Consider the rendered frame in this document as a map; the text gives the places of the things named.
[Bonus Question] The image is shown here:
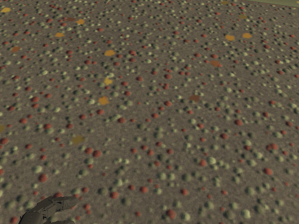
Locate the left robot hand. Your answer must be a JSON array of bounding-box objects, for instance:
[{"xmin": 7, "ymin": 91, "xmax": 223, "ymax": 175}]
[{"xmin": 19, "ymin": 196, "xmax": 78, "ymax": 224}]

